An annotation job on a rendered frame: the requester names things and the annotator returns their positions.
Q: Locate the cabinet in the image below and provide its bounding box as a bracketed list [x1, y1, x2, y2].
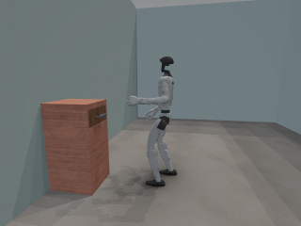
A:
[40, 99, 110, 196]

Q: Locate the handle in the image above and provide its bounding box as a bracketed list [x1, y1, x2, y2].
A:
[95, 113, 107, 119]

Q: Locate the right robot thigh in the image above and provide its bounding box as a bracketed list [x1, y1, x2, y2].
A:
[157, 123, 169, 151]

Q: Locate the robot left hand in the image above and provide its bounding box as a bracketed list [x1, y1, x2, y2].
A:
[127, 95, 139, 106]

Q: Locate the drawer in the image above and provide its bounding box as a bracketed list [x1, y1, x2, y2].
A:
[87, 105, 106, 128]

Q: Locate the robot right foot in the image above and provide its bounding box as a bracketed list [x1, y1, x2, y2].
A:
[159, 169, 177, 176]

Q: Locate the right robot forearm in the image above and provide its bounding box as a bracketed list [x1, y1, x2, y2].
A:
[153, 105, 162, 113]

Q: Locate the left robot forearm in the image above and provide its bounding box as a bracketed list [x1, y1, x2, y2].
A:
[138, 95, 167, 105]

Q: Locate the left robot upper arm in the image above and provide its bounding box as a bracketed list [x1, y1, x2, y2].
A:
[160, 76, 169, 105]

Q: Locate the robot right hand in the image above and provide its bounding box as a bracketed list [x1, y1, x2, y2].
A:
[143, 109, 156, 121]

